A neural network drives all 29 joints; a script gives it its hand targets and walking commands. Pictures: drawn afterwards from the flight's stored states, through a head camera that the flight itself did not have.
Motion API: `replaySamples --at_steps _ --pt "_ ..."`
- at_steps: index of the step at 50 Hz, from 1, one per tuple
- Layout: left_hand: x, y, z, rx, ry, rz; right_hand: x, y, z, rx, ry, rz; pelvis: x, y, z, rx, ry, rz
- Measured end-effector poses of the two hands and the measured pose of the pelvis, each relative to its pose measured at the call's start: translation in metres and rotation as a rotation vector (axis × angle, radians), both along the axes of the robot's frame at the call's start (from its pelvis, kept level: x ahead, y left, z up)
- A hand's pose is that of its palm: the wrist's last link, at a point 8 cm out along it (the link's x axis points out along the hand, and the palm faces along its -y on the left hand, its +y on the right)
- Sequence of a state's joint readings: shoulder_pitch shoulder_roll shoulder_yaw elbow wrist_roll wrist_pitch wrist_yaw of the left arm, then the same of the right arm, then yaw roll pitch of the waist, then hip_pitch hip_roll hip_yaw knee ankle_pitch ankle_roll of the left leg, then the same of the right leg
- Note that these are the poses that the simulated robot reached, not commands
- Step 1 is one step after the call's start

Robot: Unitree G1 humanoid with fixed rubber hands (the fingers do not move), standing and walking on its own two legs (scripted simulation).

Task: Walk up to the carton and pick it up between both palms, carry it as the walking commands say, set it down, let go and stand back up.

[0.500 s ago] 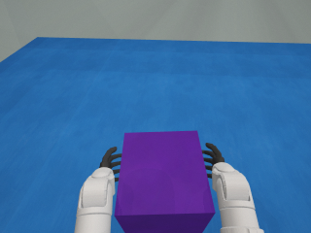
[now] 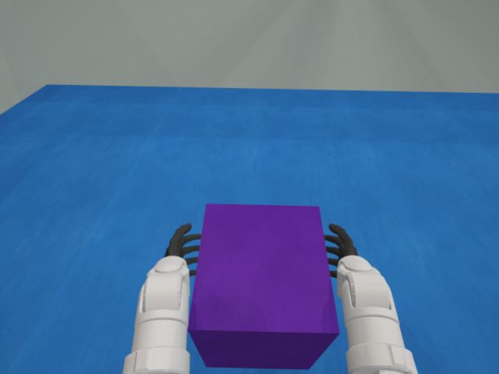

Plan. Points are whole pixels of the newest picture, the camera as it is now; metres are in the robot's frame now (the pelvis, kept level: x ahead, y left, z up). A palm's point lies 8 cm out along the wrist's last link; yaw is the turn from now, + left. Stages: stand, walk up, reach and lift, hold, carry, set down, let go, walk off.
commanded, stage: hold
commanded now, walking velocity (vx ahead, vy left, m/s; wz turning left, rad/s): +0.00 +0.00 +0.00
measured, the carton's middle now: (259, 290) +0.31 +0.01 -0.02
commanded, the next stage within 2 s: set down in 0.24 s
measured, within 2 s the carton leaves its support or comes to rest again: neither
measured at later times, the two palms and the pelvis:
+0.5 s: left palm (174, 274) +0.30 +0.16 +0.03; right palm (338, 269) +0.32 -0.13 +0.03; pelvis +0.01 -0.01 +0.00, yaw +0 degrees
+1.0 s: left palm (185, 295) +0.31 +0.15 -0.05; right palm (330, 290) +0.33 -0.14 -0.05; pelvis -0.02 -0.01 -0.03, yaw +0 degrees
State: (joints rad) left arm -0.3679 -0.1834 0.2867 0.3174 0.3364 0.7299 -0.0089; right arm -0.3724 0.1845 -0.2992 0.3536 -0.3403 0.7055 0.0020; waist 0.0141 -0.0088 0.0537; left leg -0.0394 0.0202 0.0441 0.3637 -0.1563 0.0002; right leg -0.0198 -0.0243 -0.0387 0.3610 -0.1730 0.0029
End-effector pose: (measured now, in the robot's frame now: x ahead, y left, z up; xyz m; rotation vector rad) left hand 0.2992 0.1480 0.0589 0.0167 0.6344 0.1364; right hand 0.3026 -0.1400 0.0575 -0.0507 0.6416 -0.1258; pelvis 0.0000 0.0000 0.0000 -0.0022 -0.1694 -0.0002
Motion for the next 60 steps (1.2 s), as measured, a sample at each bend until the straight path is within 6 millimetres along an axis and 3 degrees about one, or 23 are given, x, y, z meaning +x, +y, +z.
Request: replaySamples --at_steps 13,27,44,60 --pt "0.002 -0.004 -0.006 0.015 0.016 -0.035 -0.004 -0.006 -0.007 0.01 0.019 0.007 0.008 0.0 0.002 0.001 0.01 -0.007" --pt "0.004 0.006 -0.031 0.027 0.067 0.018 0.015 0.005 -0.033 -0.013 0.067 0.063 0.007 -0.007 -0.003 0.007 0.053 0.0" --pt "0.013 0.0 -0.09 0.011 0.075 0.028 0.021 0.002 -0.09 -0.008 0.073 0.02 -0.011 -0.011 -0.018 0.006 0.248 -0.003" --pt "0.028 0.005 -0.152 -0.029 0.054 0.045 0.032 0.006 -0.151 0.031 0.051 -0.022 -0.03 -0.004 -0.054 0.002 0.476 -0.01"
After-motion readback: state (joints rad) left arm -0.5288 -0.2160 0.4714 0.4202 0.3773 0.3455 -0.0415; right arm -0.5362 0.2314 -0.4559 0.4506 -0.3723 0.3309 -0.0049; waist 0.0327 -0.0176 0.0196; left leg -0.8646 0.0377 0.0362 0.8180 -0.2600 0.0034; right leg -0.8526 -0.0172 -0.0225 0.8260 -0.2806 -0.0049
